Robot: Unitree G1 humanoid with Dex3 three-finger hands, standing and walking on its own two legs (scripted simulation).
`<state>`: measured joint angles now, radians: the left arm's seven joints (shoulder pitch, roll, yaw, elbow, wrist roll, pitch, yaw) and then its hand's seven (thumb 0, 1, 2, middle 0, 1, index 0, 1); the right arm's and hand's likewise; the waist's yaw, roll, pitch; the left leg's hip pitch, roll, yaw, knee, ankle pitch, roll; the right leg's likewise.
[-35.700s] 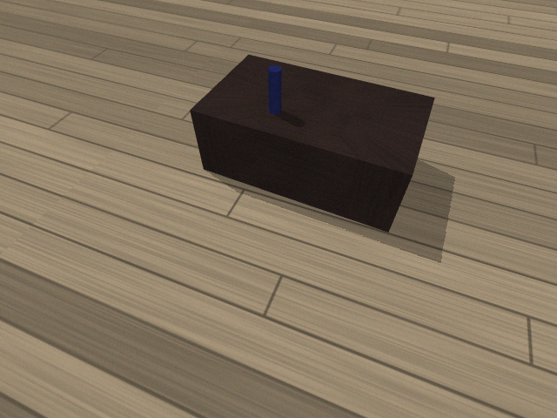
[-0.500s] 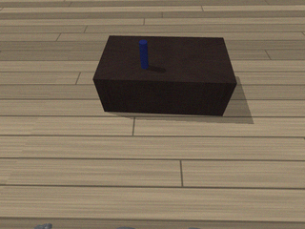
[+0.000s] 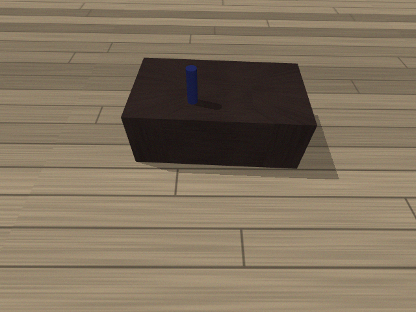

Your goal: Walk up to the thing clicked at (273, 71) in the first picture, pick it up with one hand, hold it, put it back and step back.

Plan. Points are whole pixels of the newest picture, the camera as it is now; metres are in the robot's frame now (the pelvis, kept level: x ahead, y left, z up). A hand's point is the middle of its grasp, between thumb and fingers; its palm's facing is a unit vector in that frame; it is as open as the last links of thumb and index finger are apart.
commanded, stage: step back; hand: left
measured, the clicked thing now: (191, 85) +1.13 +0.15 -0.31
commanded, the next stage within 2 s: stand in 0.30 s
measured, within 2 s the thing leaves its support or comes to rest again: neither
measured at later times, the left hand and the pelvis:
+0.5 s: hand out of the picture +0.12 +0.25 -0.14, palm faces -0.02 -0.94 -0.34, open 7.4 cm; pelvis +0.02 +0.00 +0.02, yaw -1 degrees
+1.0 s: hand out of the picture +0.07 +0.25 -0.14, palm faces -0.03 -0.94 -0.34, open 7.4 cm; pelvis +0.00 -0.01 +0.02, yaw +0 degrees
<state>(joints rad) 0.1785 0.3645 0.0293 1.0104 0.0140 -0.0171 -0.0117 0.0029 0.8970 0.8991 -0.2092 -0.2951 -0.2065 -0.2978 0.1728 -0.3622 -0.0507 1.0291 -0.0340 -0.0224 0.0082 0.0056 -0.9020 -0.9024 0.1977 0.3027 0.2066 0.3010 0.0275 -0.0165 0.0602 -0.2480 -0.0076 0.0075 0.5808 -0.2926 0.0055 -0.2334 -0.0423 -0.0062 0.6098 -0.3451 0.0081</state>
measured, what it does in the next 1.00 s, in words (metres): stands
